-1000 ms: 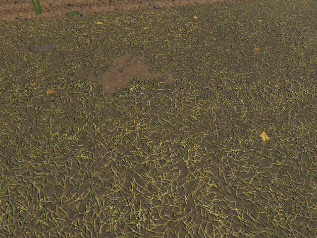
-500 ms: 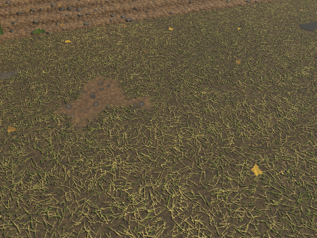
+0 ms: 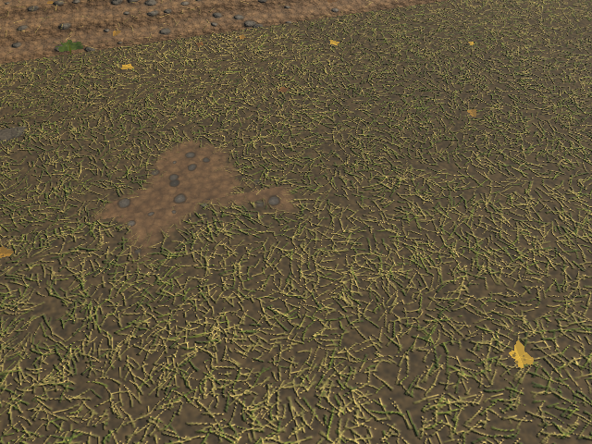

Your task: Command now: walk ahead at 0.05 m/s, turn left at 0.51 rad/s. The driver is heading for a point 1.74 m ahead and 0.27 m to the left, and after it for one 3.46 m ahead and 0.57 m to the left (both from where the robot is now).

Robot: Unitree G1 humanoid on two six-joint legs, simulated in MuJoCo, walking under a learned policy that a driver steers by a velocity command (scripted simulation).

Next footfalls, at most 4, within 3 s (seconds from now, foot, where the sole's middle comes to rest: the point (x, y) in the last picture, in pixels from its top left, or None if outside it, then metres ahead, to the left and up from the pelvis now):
0.06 right None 0.09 -0.12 -0.77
0.62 left None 0.05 0.14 -0.77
0.92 right None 0.16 -0.07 -0.77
1.54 right None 0.19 -0.09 -0.77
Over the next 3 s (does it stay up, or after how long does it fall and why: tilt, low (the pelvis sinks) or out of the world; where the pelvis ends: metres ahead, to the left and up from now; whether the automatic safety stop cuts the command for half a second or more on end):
stays up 0.79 0.02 -0.15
